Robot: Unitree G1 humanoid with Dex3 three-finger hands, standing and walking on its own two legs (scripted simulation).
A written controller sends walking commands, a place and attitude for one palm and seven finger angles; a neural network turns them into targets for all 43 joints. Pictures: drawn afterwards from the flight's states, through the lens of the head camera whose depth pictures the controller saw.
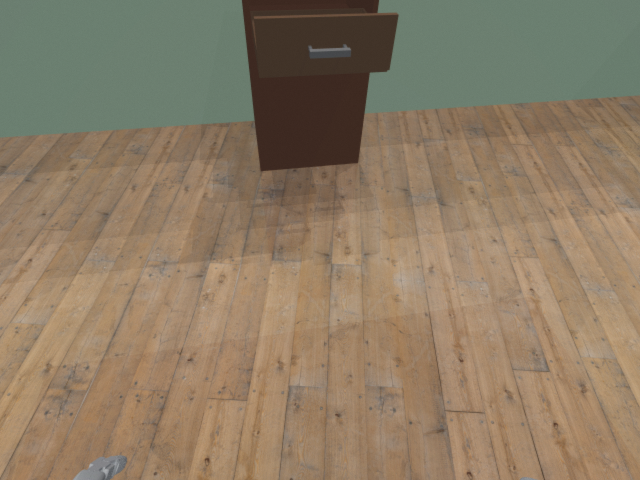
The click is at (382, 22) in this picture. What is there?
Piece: drawer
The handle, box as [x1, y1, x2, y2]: [308, 44, 350, 58]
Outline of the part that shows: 350,49 345,44 343,44 342,48 312,49 311,46 308,46 310,58 350,56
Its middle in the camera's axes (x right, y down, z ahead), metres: +0.02 -0.61 +1.25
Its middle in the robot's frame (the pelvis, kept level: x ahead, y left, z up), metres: +1.35 +0.03 -0.05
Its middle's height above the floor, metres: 0.72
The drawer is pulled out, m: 0.29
